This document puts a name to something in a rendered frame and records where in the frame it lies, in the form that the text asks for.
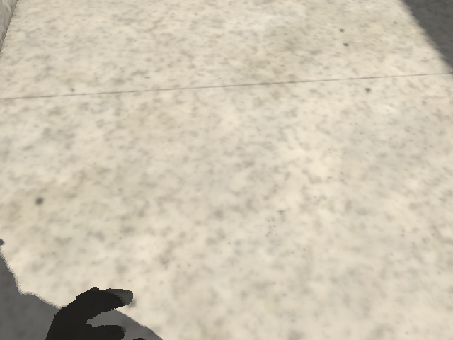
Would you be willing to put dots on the robot left hand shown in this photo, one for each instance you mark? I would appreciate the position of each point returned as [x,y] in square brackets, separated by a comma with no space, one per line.
[70,322]

